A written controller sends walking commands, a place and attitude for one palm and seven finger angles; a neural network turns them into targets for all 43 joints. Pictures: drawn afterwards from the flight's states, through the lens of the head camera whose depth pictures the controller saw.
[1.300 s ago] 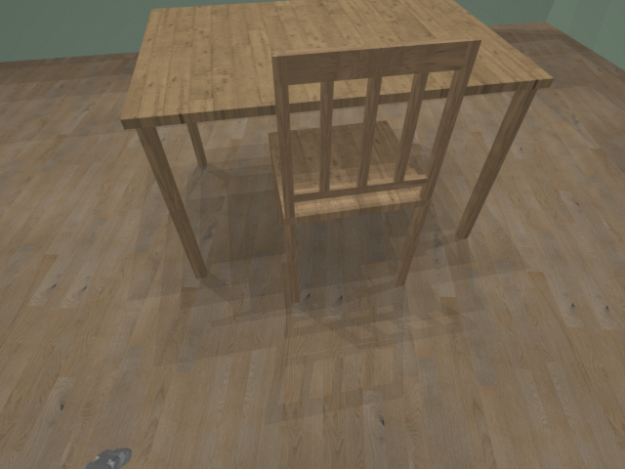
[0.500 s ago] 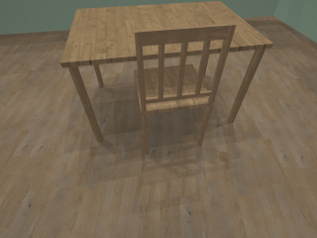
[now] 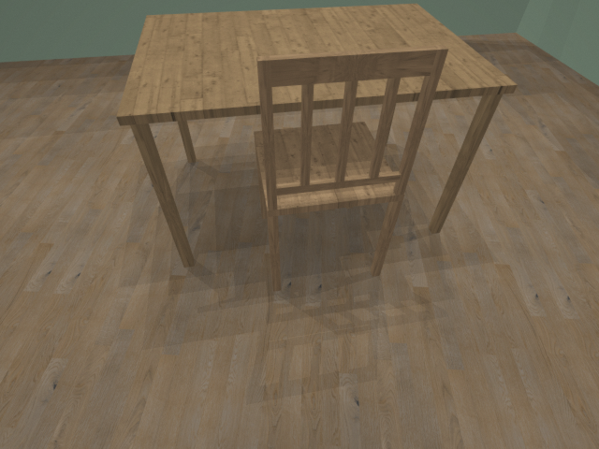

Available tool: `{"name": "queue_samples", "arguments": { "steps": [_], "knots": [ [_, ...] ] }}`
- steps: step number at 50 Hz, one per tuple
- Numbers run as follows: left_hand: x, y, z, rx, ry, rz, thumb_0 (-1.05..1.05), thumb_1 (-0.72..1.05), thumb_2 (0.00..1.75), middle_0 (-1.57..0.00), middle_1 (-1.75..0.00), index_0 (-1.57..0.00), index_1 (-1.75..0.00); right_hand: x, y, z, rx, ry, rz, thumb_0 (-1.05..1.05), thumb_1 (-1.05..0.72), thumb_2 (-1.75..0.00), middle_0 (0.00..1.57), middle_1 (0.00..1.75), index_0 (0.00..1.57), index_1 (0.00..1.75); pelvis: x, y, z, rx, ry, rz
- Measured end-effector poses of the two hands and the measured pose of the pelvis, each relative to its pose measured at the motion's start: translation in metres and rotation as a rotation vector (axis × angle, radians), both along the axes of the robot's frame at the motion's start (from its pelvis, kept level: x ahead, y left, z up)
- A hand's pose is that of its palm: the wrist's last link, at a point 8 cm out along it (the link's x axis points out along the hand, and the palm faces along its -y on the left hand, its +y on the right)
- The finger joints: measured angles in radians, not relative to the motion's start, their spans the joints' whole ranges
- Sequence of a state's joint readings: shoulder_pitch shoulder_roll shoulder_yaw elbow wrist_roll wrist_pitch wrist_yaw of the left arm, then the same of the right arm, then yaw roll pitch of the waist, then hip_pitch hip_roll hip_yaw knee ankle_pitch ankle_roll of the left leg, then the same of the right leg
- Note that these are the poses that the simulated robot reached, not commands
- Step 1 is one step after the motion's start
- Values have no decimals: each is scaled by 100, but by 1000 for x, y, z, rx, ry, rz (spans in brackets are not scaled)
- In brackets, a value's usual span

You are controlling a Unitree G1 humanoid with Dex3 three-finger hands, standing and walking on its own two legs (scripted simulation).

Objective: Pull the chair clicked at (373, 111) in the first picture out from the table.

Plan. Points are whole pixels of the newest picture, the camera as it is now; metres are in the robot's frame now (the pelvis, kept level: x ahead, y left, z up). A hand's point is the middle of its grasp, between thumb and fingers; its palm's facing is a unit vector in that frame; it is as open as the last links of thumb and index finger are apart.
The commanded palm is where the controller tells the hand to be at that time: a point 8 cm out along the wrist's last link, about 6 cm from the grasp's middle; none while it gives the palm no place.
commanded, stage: look at it before walking up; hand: left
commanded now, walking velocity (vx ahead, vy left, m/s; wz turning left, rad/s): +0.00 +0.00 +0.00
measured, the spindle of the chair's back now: (345, 135) +0.89 -0.07 -0.08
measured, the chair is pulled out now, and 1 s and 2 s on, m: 0.00 0.00 0.00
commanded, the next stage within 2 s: walk to a spot facing it in 0.24 s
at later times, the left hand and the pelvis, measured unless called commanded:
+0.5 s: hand out of the picture +0.07 +0.25 -0.16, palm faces -0.03 -0.94 -0.33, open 7.4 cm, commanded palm none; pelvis +0.00 +0.00 +0.00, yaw -2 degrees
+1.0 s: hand out of the picture +0.05 +0.15 -0.16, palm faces -0.21 -0.94 -0.28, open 7.4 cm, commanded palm none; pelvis -0.03 -0.04 +0.00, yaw -17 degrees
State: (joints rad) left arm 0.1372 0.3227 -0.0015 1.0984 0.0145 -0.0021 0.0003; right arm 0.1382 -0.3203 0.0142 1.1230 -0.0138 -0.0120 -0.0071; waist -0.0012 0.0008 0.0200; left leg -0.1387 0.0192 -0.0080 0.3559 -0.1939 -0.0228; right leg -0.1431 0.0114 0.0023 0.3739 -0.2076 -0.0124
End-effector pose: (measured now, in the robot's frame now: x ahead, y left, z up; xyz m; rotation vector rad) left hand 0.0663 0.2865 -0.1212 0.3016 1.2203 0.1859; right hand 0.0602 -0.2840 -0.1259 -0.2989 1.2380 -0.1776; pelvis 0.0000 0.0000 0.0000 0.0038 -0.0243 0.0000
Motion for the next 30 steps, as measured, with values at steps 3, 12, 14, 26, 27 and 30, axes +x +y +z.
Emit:
{"name": "queue_samples", "arguments": {
  "steps": [3,12,14,26,27,30],
  "knots": [
    [-1,1,0,1,3,2,0,91,90,-20,-30,-20,-30,2,0,1,-1,-3,1,1,-90,-89,21,30,20,30,1,0,0,0,0,0],
    [-2,4,0,4,10,5,0,91,90,-20,-30,-20,-29,8,2,2,-4,-11,4,1,-90,-89,21,30,20,30,2,2,1,-1,1,-1],
    [-2,5,0,4,9,6,0,91,90,-20,-30,-20,-29,9,2,2,-4,-12,6,1,-90,-89,21,30,20,30,3,2,1,-1,1,0],
    [1,2,-4,4,29,-7,0,91,90,-20,-30,-20,-29,8,7,0,-2,-47,-35,1,-90,-90,20,30,20,30,1,4,-3,3,3,-52],
    [0,-1,-6,0,36,-13,0,91,90,-20,-30,-20,-29,6,9,-2,4,-51,-47,1,-90,-90,20,30,20,30,0,3,-4,5,3,-62],
    [-1,-11,-13,-18,57,-37,0,91,90,-20,-30,-20,-29,-7,15,-8,26,-54,-85,1,-90,-90,20,30,20,30,-4,2,-8,12,3,-92]
  ]
}}
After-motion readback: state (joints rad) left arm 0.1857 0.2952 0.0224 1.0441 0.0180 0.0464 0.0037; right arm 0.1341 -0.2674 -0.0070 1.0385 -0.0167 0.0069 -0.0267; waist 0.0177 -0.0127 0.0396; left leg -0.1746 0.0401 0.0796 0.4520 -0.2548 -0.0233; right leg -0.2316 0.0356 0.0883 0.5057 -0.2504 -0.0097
